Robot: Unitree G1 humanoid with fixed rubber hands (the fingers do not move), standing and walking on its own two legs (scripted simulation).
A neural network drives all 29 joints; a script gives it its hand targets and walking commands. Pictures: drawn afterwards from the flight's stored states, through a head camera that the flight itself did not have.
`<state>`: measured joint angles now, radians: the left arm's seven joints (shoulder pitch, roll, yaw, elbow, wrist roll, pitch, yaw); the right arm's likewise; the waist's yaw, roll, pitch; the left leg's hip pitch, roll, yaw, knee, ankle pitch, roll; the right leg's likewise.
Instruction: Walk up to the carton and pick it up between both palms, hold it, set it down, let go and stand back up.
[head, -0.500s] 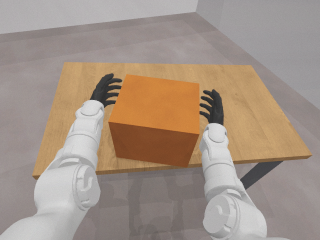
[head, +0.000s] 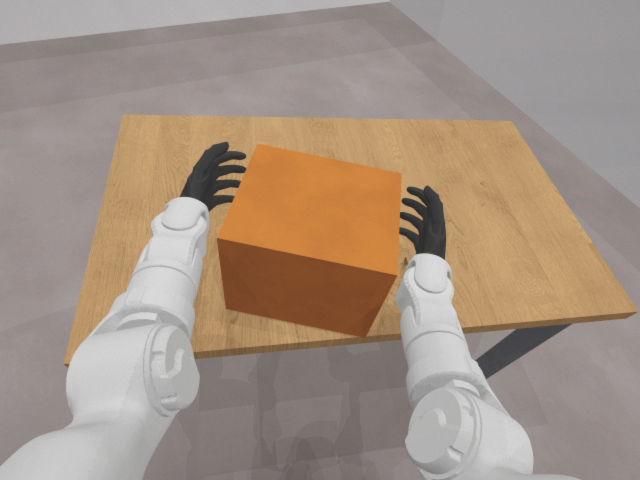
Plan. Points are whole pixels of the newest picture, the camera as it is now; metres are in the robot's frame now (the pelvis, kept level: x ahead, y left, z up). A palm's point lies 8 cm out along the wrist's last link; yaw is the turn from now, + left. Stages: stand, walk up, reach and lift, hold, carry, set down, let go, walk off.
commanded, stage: set down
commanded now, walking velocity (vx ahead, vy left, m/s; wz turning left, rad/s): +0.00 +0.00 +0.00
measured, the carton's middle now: (312, 242) +0.43 -0.02 +0.01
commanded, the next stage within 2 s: none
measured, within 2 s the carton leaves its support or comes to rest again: neither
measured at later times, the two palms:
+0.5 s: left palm (199, 203) +0.45 +0.13 +0.07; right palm (427, 252) +0.38 -0.16 +0.06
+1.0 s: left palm (199, 207) +0.45 +0.13 +0.07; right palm (426, 254) +0.37 -0.16 +0.06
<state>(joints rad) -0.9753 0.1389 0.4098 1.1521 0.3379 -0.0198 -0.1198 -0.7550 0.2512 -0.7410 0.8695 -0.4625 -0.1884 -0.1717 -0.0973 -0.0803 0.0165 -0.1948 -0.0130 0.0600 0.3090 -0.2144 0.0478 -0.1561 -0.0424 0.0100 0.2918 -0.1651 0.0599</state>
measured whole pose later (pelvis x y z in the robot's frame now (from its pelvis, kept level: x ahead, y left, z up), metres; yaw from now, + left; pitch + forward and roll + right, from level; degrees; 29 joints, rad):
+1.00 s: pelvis -0.02 +0.00 +0.00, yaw +0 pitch +7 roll -2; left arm -1.03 0.15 0.49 1.18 0.34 -0.07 -0.13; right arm -0.82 0.26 -0.79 0.90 -0.51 -0.24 -0.18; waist -0.10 -0.09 0.04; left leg -0.28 -0.01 0.06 0.36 -0.21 0.05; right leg -0.21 -0.04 -0.01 0.29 -0.17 0.06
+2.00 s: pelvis -0.03 -0.01 -0.01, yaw -1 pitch +17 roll -3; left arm -1.10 0.29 0.18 1.49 0.05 -0.18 -0.05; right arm -0.88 0.15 -0.51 1.26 -0.22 -0.26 -0.31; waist -0.15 -0.02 -0.15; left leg -0.58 0.03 0.06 0.53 -0.25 0.02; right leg -0.44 -0.01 -0.01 0.33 -0.18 0.06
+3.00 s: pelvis -0.08 +0.01 -0.02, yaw -1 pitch +14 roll -4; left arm -0.91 0.33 0.03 1.36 -0.03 -0.16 -0.10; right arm -0.68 0.07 -0.12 1.04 0.10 -0.26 -0.39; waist -0.16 -0.03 -0.14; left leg -0.62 0.03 0.06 0.59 -0.22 0.05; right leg -0.49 -0.01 -0.01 0.38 -0.14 0.06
